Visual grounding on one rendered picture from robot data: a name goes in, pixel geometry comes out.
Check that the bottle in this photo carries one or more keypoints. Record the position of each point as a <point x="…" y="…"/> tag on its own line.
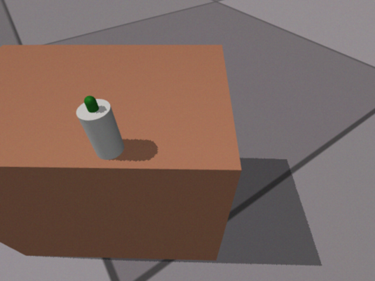
<point x="99" y="124"/>

